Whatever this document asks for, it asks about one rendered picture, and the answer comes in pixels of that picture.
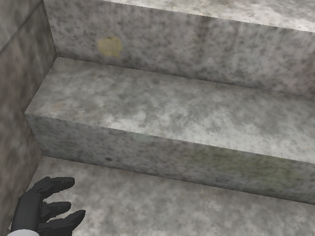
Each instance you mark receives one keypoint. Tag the left robot hand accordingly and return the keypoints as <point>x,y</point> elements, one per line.
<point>32,213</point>

